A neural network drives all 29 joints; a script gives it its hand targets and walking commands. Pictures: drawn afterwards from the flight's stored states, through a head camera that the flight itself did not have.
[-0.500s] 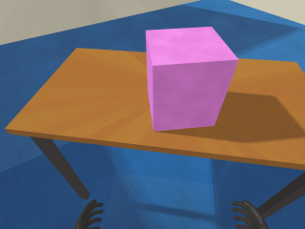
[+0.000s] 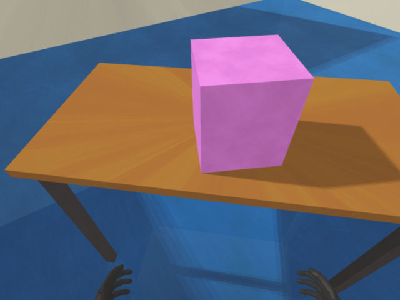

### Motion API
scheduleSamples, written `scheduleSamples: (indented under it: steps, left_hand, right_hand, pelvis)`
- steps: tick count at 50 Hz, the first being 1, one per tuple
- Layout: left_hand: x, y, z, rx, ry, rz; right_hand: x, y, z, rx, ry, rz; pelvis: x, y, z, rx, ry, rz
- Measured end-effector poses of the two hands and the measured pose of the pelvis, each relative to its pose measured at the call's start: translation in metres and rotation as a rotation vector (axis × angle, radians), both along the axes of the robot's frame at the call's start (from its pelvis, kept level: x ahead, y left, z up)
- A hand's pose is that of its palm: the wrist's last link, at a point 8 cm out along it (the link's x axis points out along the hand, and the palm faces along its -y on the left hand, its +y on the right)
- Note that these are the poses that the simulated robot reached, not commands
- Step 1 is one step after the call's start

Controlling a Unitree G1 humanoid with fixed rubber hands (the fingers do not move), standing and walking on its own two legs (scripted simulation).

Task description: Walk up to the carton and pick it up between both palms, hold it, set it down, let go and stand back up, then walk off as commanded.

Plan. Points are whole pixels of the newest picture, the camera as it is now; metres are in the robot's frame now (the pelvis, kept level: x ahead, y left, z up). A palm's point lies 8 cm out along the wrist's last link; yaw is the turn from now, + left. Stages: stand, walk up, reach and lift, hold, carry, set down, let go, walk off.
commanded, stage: let go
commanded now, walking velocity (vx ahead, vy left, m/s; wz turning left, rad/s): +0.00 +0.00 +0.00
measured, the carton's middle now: (238, 105) +0.54 -0.07 +0.11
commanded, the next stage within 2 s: stand in 0.20 s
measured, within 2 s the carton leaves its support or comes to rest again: neither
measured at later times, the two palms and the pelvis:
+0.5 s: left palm out of the picture +0.11 +0.28 -0.11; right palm out of the picture +0.10 -0.28 -0.10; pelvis +0.00 +0.00 +0.00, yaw +2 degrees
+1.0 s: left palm out of the picture +0.04 +0.31 -0.12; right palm out of the picture +0.09 -0.27 -0.10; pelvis +0.00 +0.01 +0.01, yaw +2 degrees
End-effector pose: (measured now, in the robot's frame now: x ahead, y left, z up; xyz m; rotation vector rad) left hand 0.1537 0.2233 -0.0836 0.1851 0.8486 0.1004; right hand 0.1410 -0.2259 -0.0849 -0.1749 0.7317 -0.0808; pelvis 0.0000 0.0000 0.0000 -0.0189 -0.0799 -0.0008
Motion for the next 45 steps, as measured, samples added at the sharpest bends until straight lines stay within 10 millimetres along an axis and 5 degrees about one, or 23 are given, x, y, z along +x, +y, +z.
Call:
scheduleSamples:
  steps: [14, 20, 29, 36, 45]
  left_hand:
    - [-0.001, -0.005, -0.002, -0.009, 0.001, -0.011]
    - [-0.017, 0.03, -0.015, 0.035, 0.023, 0.04]
    - [-0.074, 0.074, -0.034, 0.089, 0.221, 0.136]
    - [-0.103, 0.08, -0.041, 0.086, 0.326, 0.153]
    - [-0.112, 0.084, -0.04, 0.088, 0.36, 0.157]
  right_hand:
    - [-0.007, -0.002, -0.004, -0.012, 0.031, 0.0]
    - [-0.029, -0.032, -0.012, -0.114, 0.21, -0.022]
    - [-0.053, -0.067, -0.009, -0.224, 0.341, -0.042]
    - [-0.05, -0.064, -0.008, -0.231, 0.367, -0.041]
    - [-0.045, -0.045, -0.014, -0.193, 0.374, -0.021]
  pelvis:
    - [-0.002, 0.001, 0.0, 0.005, -0.004, -0.006]
    - [-0.001, -0.001, -0.002, 0.009, 0.024, 0.017]
    - [0.002, 0.002, 0.001, 0.001, 0.032, 0.036]
    - [0.001, 0.006, 0.003, -0.002, 0.02, 0.034]
    - [-0.002, 0.012, 0.006, -0.001, 0.02, 0.034]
